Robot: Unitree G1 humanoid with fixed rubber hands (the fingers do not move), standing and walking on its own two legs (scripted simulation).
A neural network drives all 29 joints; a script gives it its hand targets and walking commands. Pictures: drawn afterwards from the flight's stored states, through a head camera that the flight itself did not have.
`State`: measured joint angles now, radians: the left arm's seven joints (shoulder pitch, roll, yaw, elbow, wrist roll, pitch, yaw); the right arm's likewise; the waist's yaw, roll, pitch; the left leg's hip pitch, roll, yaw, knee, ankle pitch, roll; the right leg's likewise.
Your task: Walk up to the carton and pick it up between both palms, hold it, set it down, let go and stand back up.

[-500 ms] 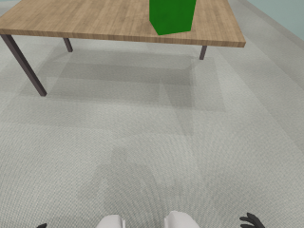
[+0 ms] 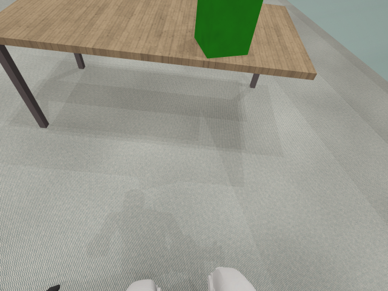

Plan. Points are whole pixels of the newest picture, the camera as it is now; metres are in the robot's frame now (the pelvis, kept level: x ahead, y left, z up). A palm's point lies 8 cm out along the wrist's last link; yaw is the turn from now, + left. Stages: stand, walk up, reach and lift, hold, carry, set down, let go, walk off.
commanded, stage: walk up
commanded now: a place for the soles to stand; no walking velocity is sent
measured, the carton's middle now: (225, 19) +1.18 -0.16 +0.02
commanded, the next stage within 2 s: none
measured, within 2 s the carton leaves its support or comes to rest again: neither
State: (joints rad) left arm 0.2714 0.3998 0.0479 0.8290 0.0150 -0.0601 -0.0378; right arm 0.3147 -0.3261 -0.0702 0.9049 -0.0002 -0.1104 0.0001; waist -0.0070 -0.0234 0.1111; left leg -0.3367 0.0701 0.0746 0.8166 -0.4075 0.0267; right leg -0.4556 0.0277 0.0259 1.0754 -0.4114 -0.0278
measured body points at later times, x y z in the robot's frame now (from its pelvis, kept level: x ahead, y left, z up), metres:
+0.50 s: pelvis +0.09 -0.09 -0.01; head +0.11 -0.10 +0.44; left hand +0.18 +0.23 -0.11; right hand +0.19 -0.39 -0.13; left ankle +0.08 +0.06 -0.65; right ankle +0.13 -0.18 -0.71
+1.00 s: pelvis +0.15 -0.04 +0.00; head +0.17 -0.01 +0.45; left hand +0.25 +0.26 -0.13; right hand +0.17 -0.35 -0.10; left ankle +0.18 +0.06 -0.71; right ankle +0.17 -0.19 -0.66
